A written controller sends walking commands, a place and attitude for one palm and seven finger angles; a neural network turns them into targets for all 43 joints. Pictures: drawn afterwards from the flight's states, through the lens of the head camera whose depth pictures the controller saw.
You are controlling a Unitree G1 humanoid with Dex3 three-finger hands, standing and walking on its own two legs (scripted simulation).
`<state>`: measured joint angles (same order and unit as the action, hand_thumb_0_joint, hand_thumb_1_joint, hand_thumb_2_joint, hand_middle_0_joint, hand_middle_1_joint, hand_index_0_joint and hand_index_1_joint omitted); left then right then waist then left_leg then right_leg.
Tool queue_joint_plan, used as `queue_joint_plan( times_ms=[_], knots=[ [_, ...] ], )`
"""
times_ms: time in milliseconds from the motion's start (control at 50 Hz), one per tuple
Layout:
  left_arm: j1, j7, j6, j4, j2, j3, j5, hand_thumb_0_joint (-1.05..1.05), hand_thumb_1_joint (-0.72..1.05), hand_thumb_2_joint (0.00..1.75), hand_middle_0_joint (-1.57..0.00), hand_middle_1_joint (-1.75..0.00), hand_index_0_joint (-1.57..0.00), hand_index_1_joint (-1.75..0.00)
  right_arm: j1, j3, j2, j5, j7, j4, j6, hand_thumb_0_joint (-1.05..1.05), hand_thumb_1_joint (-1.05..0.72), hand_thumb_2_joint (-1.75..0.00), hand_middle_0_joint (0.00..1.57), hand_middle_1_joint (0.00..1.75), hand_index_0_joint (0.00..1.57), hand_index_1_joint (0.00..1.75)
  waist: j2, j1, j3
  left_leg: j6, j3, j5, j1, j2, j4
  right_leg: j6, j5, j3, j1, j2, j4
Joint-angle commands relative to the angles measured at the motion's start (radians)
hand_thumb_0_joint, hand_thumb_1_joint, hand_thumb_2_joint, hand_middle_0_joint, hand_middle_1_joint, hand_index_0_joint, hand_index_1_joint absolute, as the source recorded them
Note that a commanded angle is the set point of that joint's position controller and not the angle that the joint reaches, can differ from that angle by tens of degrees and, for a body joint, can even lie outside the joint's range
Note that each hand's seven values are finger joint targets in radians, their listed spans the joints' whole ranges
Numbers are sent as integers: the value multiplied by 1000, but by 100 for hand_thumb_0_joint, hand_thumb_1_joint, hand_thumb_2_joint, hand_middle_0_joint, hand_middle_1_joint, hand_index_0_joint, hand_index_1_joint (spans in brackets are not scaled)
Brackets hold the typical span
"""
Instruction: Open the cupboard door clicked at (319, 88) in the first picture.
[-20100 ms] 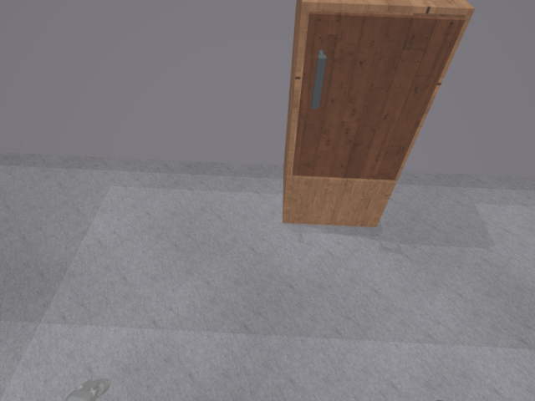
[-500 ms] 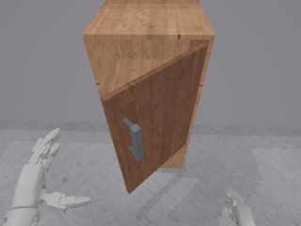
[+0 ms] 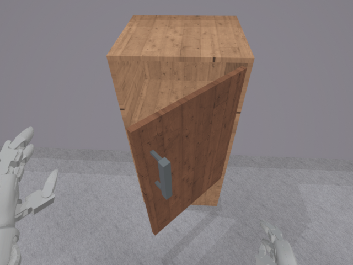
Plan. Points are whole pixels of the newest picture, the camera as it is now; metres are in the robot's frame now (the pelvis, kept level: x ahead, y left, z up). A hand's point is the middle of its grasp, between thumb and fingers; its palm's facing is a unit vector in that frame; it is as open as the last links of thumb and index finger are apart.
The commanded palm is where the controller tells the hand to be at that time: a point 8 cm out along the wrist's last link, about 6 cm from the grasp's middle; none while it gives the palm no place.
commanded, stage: draw the hand back to the body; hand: left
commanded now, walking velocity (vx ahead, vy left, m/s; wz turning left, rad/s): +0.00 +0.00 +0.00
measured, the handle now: (160, 175) +0.34 +0.10 -0.01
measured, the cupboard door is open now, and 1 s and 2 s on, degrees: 45 45 45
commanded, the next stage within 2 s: step back with the hand held close in 0.40 s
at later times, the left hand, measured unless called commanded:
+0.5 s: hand (48, 191) +0.18 +0.25 +0.16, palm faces +0.45 -0.79 -0.42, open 7.4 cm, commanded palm +0.13 +0.28 +0.18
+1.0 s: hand (21, 216) +0.14 +0.27 +0.16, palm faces +0.39 -0.77 -0.51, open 7.4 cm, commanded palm +0.08 +0.30 +0.18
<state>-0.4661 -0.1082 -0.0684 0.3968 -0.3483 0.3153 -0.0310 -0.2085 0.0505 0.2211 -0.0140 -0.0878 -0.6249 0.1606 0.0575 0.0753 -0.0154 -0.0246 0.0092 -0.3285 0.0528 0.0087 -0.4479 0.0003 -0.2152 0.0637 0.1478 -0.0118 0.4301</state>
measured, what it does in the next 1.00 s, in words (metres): shifts its weight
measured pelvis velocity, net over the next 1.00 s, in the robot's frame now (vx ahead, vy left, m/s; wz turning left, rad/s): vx -0.07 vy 0.01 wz -0.03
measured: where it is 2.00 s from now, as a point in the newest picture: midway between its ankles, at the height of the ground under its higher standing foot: outside the picture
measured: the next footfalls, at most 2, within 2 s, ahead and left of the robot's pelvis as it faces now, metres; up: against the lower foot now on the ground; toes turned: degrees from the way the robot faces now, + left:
right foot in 1.40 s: -0.04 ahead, -0.11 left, +0.00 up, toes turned +4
left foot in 1.62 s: -0.08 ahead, +0.11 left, +0.00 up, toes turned +1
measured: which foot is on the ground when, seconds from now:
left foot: down 0.00-1.00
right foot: down 0.00-1.00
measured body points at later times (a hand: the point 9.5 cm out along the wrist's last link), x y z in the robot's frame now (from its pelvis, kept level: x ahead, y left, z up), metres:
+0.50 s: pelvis -0.01 -0.02 +0.00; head -0.03 -0.03 +0.45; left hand +0.15 +0.29 +0.18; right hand +0.18 -0.23 -0.08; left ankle -0.05 +0.10 -0.74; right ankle +0.01 -0.12 -0.74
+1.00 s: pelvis -0.07 +0.01 -0.01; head -0.06 +0.01 +0.44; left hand +0.11 +0.31 +0.18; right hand +0.10 -0.24 -0.08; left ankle -0.05 +0.10 -0.74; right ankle +0.01 -0.12 -0.74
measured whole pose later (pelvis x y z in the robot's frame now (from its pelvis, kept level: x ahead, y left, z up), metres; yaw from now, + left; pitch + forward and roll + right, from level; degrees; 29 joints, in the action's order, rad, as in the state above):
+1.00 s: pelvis -0.07 +0.01 -0.01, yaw -2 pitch -1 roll +0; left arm -0.55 -0.13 -0.18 0.48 -0.41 0.42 -0.01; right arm -0.19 -0.01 0.23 -0.01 -0.10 -0.56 0.04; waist -0.01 0.00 -0.03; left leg -0.04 0.05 -0.25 0.25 0.03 -0.51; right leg 0.01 -0.10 0.02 0.34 -0.03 0.45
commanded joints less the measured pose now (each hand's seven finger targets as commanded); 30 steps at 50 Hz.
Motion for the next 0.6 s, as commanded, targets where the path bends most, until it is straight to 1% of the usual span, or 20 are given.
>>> queue_joint_plan(
  times_ms=[0,60,80,100,140,160,240,260,280,300,360,380,400,460,480,500,520,540,560,580],
  knots=[
    [118,-23,-82,227,-197,161,-5,0,90,90,-20,-30,-20,-30,126,-49,106,0,-4,142,45,0,-90,-90,20,30,20,30,49,1,66,28,-21,381,80,-39,104,-29,194,-29,-130,0,-59],
    [94,-13,-76,174,-142,113,-5,0,90,90,-20,-30,-20,-30,122,-53,107,1,2,134,38,0,-90,-90,20,30,20,30,24,-6,37,24,-16,370,70,-41,113,-25,184,-25,-111,3,-73],
    [91,-10,-73,156,-133,102,-5,0,90,90,-20,-30,-20,-30,124,-55,112,1,3,134,35,0,-90,-90,20,30,20,30,8,-6,24,23,-20,364,74,-43,118,-27,176,-23,-109,3,-79],
    [97,-8,-75,164,-133,97,-5,0,90,90,-20,-30,-20,-30,126,-56,113,1,5,135,33,0,-90,-90,20,30,20,30,13,-8,21,22,-19,357,74,-43,122,-25,174,-25,-111,2,-79],
    [105,-10,-78,171,-157,117,-4,0,90,90,-20,-30,-20,-30,130,-60,113,0,4,138,30,0,-90,-90,20,30,20,30,-11,-1,46,16,-18,339,69,-39,124,-24,173,-27,-125,4,-81],
    [107,-12,-82,190,-169,128,-2,0,90,90,-20,-30,-20,-30,128,-62,113,-2,3,139,30,0,-90,-90,20,30,20,30,-7,1,74,14,-15,354,60,-37,121,-24,189,-30,-140,3,-77],
    [99,-16,-89,219,-188,148,0,0,90,90,-20,-30,-20,-30,134,-60,105,-6,2,135,34,0,-90,-90,20,30,20,30,21,6,105,15,-9,380,47,-31,115,-26,223,-37,-162,1,-80],
    [104,-17,-89,233,-195,151,1,0,90,90,-20,-30,-20,-30,136,-60,105,-7,2,135,37,0,-90,-90,20,30,20,30,39,6,108,16,-7,388,44,-30,113,-26,233,-41,-164,1,-81],
    [108,-18,-89,235,-203,158,1,0,90,90,-20,-30,-20,-30,138,-59,108,-9,1,131,39,0,-90,-90,20,30,20,30,40,7,101,18,-12,401,50,-29,112,-29,244,-41,-170,0,-84],
    [102,-17,-88,223,-192,151,1,0,90,90,-20,-30,-20,-30,139,-58,103,-7,2,129,40,0,-90,-90,20,30,20,30,42,5,82,17,-9,391,48,-30,115,-27,236,-42,-156,1,-88],
    [100,-15,-88,195,-183,145,-2,0,90,90,-20,-30,-20,-30,139,-61,101,-6,2,125,40,0,-90,-90,20,30,20,30,-3,2,55,9,-3,348,51,-30,119,-23,210,-41,-139,3,-104],
    [97,-11,-85,177,-176,140,-2,0,90,90,-20,-30,-20,-30,144,-62,103,-4,1,122,38,0,-90,-90,20,30,20,30,7,2,32,9,-2,337,57,-30,120,-26,200,-45,-130,4,-112],
    [95,-11,-85,160,-173,138,-6,0,90,90,-20,-30,-20,-30,145,-61,101,-3,2,121,36,0,-90,-90,20,30,20,30,-17,1,16,7,-2,313,62,-32,126,-23,180,-44,-123,3,-117],
    [110,-9,-92,162,-174,136,-5,0,90,90,-20,-30,-20,-30,147,-65,102,-1,0,120,37,0,-90,-90,20,30,20,30,3,1,25,2,2,271,55,-30,129,-21,134,-47,-114,3,-125],
    [108,-8,-92,153,-170,133,-5,0,90,90,-20,-30,-20,-30,149,-64,103,-3,0,118,37,0,-90,-90,20,30,20,30,19,1,14,3,0,264,59,-28,131,-24,129,-49,-113,2,-131],
    [212,-11,-107,251,-193,131,-4,0,90,90,-20,-30,-20,-30,159,-62,103,0,2,125,44,0,-90,-90,20,30,20,30,33,-4,65,1,-3,266,38,-25,130,-21,134,-54,-128,0,-127],
    [249,-26,-146,237,-304,260,3,0,90,90,-20,-30,-20,-30,138,-58,123,14,-3,163,22,0,-90,-90,20,30,20,30,-28,-53,-30,-10,-18,182,127,-38,89,-26,168,-157,-8,-40,-171],
    [129,-15,-146,155,-216,198,3,0,90,90,-20,-30,-20,-30,131,-66,115,7,-2,149,4,0,-90,-90,20,30,20,30,-87,-57,2,-12,-28,172,113,-33,60,-29,160,-158,2,-63,-179],
    [82,-13,-140,158,-211,187,5,0,90,90,-20,-30,-20,-30,139,-70,120,5,3,158,-8,0,-90,-90,20,30,20,30,-108,-55,16,-12,-22,181,101,-29,46,-32,167,-166,14,-72,-187],
    [85,-12,-147,192,-209,186,7,0,90,90,-20,-30,-20,-30,145,-70,122,4,3,162,-16,0,-90,-90,20,30,20,30,-50,-57,41,-7,-19,209,106,-27,43,-39,215,-155,-1,-80,-166]
  ],
)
